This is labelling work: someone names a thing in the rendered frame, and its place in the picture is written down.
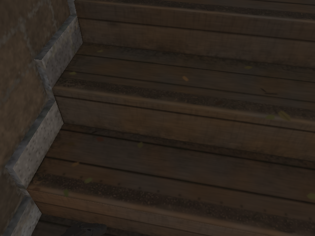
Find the robot left hand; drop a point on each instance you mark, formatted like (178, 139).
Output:
(90, 229)

